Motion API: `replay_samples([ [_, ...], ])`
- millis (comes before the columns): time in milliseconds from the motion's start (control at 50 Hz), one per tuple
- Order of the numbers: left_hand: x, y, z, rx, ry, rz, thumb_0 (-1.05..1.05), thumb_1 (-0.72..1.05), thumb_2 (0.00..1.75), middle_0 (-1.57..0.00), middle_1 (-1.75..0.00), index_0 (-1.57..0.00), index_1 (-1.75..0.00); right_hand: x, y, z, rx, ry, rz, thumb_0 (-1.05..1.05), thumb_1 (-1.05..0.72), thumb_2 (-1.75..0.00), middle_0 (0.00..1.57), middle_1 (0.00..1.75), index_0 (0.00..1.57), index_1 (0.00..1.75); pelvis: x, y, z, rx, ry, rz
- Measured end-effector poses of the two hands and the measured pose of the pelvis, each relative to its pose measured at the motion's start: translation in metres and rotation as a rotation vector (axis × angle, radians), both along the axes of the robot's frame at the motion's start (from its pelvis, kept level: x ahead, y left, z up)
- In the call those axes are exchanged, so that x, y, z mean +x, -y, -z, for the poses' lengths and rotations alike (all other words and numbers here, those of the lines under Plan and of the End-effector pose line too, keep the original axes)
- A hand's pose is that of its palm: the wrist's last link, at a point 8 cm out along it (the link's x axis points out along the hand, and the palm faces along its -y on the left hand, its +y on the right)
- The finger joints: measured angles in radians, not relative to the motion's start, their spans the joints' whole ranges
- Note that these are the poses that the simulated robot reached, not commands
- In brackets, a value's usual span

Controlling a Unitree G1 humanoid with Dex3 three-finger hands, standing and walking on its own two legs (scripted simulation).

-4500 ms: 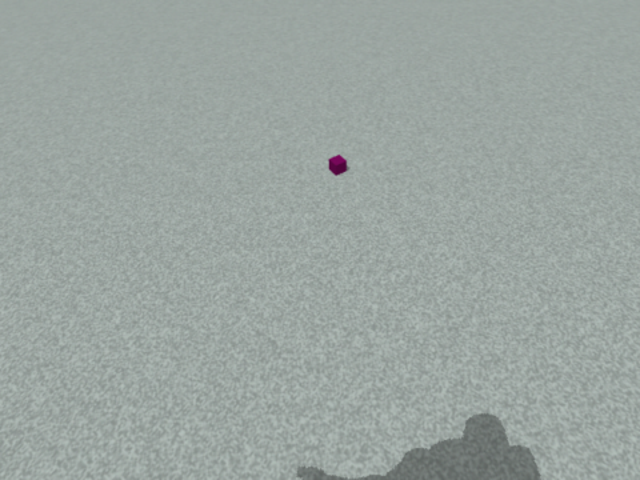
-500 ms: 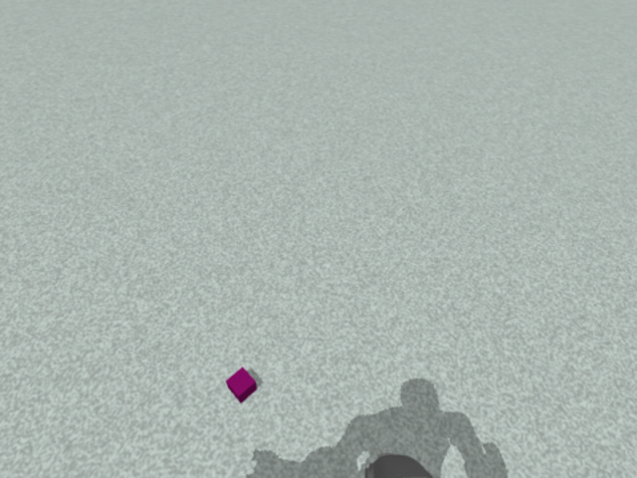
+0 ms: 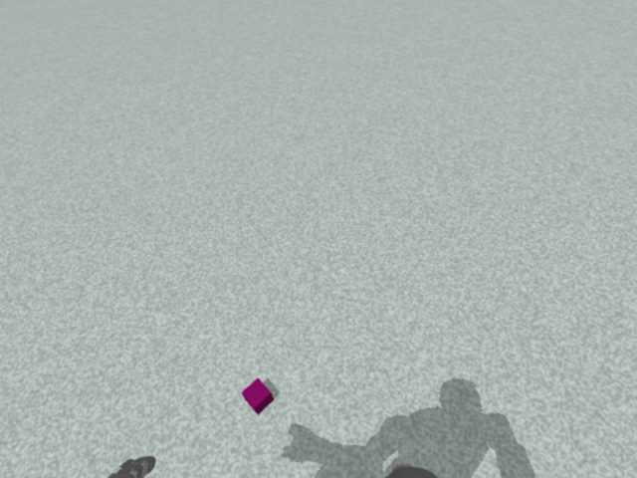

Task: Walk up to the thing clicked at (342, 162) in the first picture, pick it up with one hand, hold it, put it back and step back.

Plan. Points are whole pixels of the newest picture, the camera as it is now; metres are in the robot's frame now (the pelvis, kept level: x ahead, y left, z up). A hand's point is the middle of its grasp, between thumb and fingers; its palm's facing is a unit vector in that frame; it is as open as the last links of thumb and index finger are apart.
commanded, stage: walk up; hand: left
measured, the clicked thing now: (258, 396) +0.47 +0.25 -0.72
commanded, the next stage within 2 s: none
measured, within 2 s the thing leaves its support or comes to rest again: neither
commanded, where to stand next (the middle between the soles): +0.09 +0.00 m, yaw -1 degrees
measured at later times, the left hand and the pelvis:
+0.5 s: hand out of the picture +0.07 +0.26 -0.13, palm faces +0.05 -0.94 -0.34, open 7.4 cm; pelvis +0.03 +0.00 +0.02, yaw +2 degrees
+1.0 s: hand out of the picture +0.13 +0.24 -0.13, palm faces +0.03 -0.95 -0.32, open 7.4 cm; pelvis +0.04 +0.00 +0.02, yaw +2 degrees
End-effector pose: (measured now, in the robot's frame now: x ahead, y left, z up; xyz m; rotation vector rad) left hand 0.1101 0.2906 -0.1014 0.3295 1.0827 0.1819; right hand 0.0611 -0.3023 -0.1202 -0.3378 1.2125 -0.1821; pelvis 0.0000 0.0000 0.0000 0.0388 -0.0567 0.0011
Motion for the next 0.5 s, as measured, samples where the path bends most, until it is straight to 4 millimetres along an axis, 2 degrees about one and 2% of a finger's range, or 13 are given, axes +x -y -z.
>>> replay_samples([
  [120,-0.013,-0.007,0.002,-0.045,-0.039,-0.029,0.0,0.9,0.9,-0.21,-0.3,-0.2,-0.3,-0.018,0.002,-0.019,-0.035,-0.054,0.007,0.01,-0.9,-0.9,0.2,0.3,0.21,0.3,0.002,-0.007,-0.011,-0.028,-0.011,-0.005],
  [220,-0.031,-0.016,0.007,-0.043,-0.098,-0.064,0.0,0.9,0.9,-0.21,-0.3,-0.2,-0.3,-0.014,0.001,-0.024,-0.043,-0.068,0.005,0.01,-0.9,-0.9,0.2,0.3,0.21,0.3,0.005,-0.008,-0.013,-0.028,-0.002,-0.008],
  [360,-0.05,-0.021,0.004,-0.029,-0.171,-0.115,0.01,0.91,0.9,-0.21,-0.3,-0.2,-0.3,0.018,-0.006,-0.022,-0.02,-0.039,-0.019,0.01,-0.9,-0.9,0.2,0.3,0.21,0.3,0.017,-0.008,-0.017,-0.03,-0.004,-0.017],
  [500,-0.049,-0.017,-0.004,-0.017,-0.192,-0.139,0.01,0.91,0.9,-0.21,-0.3,-0.2,-0.3,0.059,-0.014,-0.019,0.019,0.013,-0.047,0.01,-0.9,-0.9,0.2,0.3,0.21,0.3,0.028,-0.004,-0.021,-0.03,-0.013,-0.025],
])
